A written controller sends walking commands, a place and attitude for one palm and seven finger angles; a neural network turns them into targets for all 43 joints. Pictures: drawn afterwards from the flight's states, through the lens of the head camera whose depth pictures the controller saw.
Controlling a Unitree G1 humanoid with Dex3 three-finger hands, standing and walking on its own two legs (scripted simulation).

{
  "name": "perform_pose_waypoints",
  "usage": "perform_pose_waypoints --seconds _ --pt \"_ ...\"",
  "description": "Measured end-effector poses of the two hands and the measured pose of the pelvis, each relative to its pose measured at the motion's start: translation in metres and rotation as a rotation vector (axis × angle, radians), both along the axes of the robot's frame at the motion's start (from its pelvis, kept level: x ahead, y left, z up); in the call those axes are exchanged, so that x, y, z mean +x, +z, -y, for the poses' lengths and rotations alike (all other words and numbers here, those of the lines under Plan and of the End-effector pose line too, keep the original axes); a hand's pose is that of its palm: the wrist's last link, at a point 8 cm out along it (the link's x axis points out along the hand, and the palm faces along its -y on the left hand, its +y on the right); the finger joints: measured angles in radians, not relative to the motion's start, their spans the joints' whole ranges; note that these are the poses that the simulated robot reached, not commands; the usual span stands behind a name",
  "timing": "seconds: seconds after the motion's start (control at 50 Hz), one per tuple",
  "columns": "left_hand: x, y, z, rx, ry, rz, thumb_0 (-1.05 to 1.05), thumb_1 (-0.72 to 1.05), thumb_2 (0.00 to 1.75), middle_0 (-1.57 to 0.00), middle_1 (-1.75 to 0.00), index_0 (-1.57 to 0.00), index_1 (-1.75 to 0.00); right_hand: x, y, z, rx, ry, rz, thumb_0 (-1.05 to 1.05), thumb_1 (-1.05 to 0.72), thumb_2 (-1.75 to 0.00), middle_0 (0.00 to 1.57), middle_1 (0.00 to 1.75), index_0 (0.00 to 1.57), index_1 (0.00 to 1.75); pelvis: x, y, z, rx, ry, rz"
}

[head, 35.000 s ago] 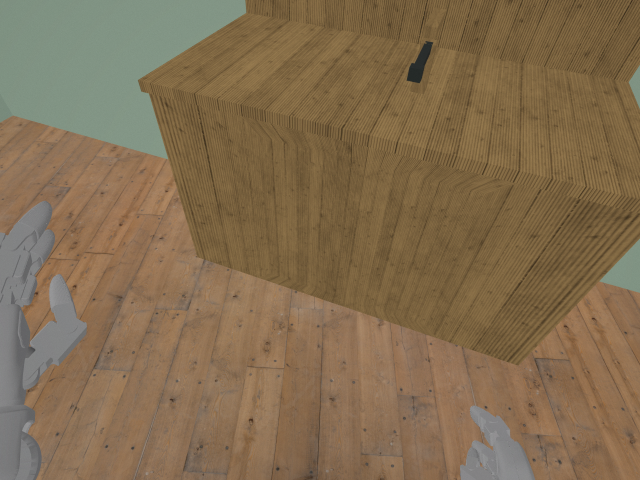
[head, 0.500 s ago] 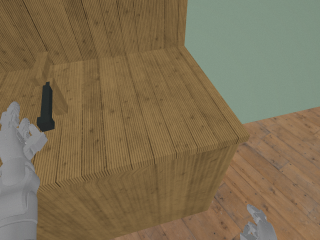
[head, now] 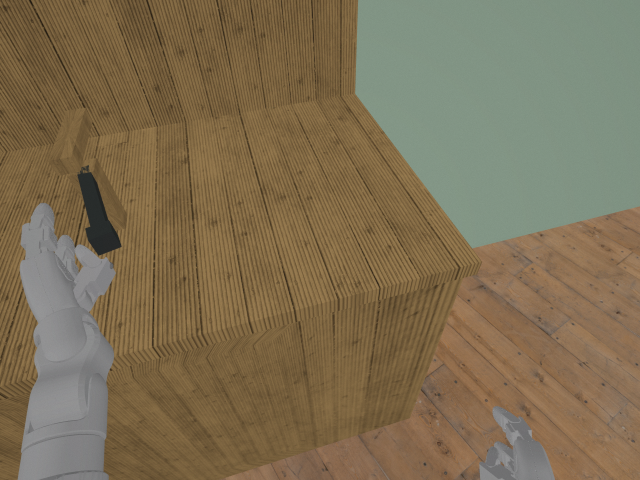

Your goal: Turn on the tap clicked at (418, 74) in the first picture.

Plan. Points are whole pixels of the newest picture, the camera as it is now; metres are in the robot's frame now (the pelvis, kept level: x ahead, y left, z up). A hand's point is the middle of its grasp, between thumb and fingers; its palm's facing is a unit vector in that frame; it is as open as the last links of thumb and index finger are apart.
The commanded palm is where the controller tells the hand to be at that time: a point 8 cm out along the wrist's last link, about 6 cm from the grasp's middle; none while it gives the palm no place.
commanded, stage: push the lever round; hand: left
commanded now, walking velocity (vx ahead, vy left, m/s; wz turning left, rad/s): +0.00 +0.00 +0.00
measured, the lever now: (103, 237) +0.35 +0.31 +0.14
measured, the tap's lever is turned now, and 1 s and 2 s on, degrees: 15 42 64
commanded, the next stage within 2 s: none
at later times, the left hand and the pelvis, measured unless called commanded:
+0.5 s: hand (143, 250) +0.34 +0.25 +0.13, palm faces +0.69 -0.72 -0.04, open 7.7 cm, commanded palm +0.30 +0.28 +0.12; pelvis +0.00 +0.00 +0.00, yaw +0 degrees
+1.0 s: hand (176, 231) +0.37 +0.22 +0.13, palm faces +0.76 -0.65 -0.04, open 7.5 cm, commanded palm +0.33 +0.24 +0.12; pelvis +0.01 +0.01 +0.00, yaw +1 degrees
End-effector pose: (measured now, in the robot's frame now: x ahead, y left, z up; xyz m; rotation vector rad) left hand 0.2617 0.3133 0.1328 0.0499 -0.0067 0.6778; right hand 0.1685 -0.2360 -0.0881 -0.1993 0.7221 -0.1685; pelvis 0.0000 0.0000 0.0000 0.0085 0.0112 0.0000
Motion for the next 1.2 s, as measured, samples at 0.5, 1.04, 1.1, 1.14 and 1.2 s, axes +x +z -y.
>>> perform_pose_waypoints --seconds 0.5,1.04,1.1,1.14,1.2 --pt "0.026 -0.001 0.035 -0.026 0.091 -0.018 0.0 0.92 0.93 -0.15 -0.15 -0.15 -0.15 0.004 -0.002 -0.008 0.001 0.013 -0.048 0.01 -0.91 -0.9 0.21 0.3 0.2 0.3 -0.002 0.0 -0.002 -0.002 0.006 -0.005" --pt "0.06 -0.001 0.072 -0.063 0.193 -0.055 0.0 0.96 0.93 -0.15 -0.15 -0.15 -0.15 0.006 -0.01 -0.015 0.027 0.039 -0.123 0.01 -0.91 -0.9 0.21 0.3 0.2 0.3 0.005 0.0 -0.005 -0.002 0.01 -0.022" --pt "0.064 -0.001 0.076 -0.063 0.204 -0.06 0.0 0.96 0.93 -0.15 -0.15 -0.15 -0.15 0.007 -0.011 -0.016 0.029 0.048 -0.126 0.01 -0.91 -0.9 0.21 0.3 0.2 0.3 0.005 0.0 -0.004 -0.003 0.013 -0.026" --pt "0.066 0.0 0.078 -0.067 0.212 -0.064 0.0 0.96 0.93 -0.15 -0.15 -0.15 -0.15 0.008 -0.012 -0.015 0.031 0.049 -0.129 0.01 -0.91 -0.9 0.21 0.3 0.2 0.3 0.005 -0.001 -0.003 -0.002 0.013 -0.03" --pt "0.07 0.0 0.08 -0.07 0.226 -0.069 0.0 0.96 0.93 -0.15 -0.15 -0.15 -0.15 0.008 -0.012 -0.014 0.034 0.052 -0.132 0.01 -0.91 -0.9 0.21 0.3 0.2 0.3 0.006 -0.001 -0.001 -0.002 0.013 -0.034"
